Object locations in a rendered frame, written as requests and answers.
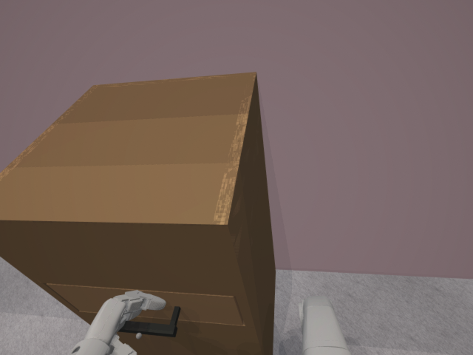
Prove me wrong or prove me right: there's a robot left forearm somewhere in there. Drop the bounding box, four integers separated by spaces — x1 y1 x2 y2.
69 339 110 355

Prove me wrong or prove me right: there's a handle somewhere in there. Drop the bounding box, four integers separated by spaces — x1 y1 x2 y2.
119 306 181 337

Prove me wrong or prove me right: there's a robot left hand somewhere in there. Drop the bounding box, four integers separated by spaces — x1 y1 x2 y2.
84 290 166 355

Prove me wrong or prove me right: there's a cabinet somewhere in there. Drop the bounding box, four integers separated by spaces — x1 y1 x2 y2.
0 72 276 355

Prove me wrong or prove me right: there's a robot right thigh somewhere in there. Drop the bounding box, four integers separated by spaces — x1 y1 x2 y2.
299 296 352 355

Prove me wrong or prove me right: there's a drawer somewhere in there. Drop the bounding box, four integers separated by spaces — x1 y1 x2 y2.
47 283 243 325

